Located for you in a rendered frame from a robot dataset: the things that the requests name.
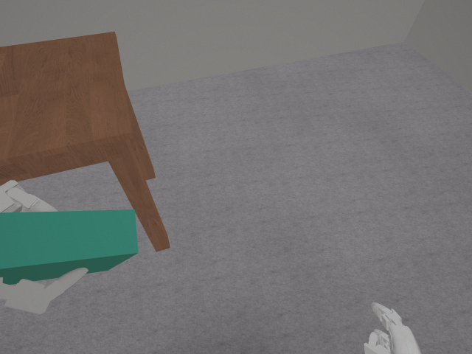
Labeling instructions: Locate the left robot hand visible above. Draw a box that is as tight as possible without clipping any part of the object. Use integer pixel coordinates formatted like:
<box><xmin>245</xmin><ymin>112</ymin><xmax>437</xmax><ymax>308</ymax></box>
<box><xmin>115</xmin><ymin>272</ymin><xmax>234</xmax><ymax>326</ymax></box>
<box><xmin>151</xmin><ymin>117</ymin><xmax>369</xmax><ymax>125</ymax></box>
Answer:
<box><xmin>0</xmin><ymin>180</ymin><xmax>89</xmax><ymax>315</ymax></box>

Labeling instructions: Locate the sponge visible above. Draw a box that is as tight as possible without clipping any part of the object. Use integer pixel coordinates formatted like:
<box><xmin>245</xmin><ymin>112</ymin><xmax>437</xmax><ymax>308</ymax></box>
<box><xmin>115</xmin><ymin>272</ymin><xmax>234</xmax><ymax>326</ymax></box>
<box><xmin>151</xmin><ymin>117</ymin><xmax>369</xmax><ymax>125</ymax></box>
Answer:
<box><xmin>0</xmin><ymin>209</ymin><xmax>139</xmax><ymax>285</ymax></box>

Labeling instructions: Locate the right robot hand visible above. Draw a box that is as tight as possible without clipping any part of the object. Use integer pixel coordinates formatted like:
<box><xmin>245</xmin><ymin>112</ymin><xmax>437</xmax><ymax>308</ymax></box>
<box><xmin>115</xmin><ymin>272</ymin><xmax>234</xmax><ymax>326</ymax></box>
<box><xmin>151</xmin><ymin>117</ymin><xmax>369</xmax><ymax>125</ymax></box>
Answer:
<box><xmin>364</xmin><ymin>302</ymin><xmax>422</xmax><ymax>354</ymax></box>

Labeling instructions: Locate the table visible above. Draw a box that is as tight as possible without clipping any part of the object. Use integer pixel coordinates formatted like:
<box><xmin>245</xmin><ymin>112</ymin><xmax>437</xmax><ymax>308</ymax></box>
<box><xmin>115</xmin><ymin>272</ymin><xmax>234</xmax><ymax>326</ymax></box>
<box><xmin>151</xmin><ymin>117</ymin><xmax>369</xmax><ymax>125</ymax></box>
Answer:
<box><xmin>0</xmin><ymin>32</ymin><xmax>170</xmax><ymax>252</ymax></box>

